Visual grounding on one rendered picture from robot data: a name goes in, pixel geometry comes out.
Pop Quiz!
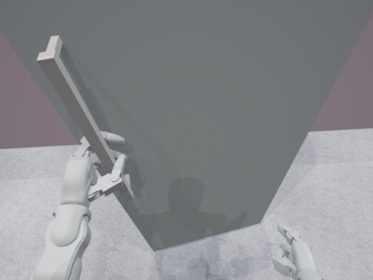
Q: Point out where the left robot forearm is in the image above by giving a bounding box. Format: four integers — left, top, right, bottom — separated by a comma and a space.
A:
29, 204, 92, 280

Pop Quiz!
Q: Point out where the left robot hand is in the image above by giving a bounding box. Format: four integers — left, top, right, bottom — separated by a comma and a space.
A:
61, 131, 128, 208

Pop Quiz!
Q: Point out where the handle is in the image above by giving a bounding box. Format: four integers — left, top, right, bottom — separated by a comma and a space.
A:
37, 36, 133, 201

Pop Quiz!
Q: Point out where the fridge door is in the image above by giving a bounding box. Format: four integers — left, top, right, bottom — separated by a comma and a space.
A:
0, 0, 373, 251

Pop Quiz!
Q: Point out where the right robot hand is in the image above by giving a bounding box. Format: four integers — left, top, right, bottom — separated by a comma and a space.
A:
273, 224, 319, 280

